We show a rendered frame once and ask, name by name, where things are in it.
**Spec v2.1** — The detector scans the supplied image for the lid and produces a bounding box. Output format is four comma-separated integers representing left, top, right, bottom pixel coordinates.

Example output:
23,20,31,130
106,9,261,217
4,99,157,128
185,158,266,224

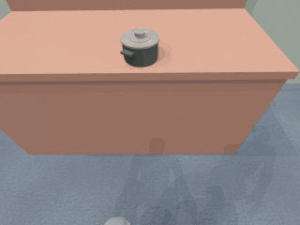
120,28,160,50

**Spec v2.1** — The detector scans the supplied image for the table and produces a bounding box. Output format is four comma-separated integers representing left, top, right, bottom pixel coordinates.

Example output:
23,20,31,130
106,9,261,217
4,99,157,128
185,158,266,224
0,0,300,155

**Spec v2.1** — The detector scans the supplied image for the knob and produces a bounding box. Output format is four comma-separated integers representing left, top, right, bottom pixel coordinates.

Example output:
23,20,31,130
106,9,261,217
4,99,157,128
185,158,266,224
134,29,145,38

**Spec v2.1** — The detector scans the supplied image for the pot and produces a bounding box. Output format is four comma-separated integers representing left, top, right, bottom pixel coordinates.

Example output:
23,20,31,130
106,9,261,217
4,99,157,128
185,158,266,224
120,44,158,68

